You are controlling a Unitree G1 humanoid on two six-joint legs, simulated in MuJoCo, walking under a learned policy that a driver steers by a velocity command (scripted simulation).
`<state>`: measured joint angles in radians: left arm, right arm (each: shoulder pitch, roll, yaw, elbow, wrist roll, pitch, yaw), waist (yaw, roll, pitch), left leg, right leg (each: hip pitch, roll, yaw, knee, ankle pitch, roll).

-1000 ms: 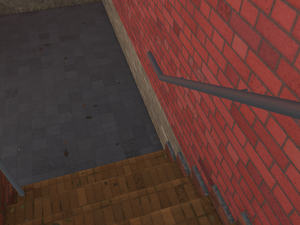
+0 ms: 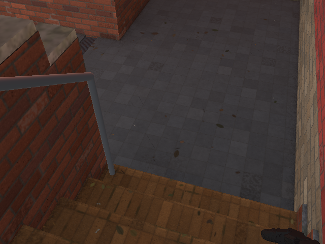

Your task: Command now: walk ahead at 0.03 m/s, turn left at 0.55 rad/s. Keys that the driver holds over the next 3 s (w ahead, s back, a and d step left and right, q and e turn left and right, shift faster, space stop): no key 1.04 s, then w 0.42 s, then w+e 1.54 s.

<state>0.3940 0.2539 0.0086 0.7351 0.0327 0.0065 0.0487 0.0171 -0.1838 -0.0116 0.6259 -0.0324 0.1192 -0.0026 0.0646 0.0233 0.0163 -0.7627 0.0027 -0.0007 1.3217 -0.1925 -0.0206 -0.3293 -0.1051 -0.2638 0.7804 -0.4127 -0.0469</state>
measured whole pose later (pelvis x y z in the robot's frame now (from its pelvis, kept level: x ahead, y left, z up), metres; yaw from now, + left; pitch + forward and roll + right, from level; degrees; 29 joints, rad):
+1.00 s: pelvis +0.06 +0.02 +0.04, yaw +6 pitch -1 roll +0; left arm 0.34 0.12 -0.03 1.09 0.00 -0.01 0.01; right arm 0.24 -0.17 -0.01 1.13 0.00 0.03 -0.03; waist 0.02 0.03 0.00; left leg -0.16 -0.04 -0.03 0.37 -0.18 0.03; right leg -0.04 0.05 -0.01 0.31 -0.25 -0.05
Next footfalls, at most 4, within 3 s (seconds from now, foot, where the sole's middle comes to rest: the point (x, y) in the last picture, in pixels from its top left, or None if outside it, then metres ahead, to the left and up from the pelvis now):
0.10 left None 0.10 0.12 -0.75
0.46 right None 0.06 -0.07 -0.75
1.78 right None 0.38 0.09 -0.93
2.20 left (131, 238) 0.69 0.26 -1.11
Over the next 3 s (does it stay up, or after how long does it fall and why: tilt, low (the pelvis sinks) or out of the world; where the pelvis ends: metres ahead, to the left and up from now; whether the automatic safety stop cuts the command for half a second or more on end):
stays up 0.89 0.05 -0.55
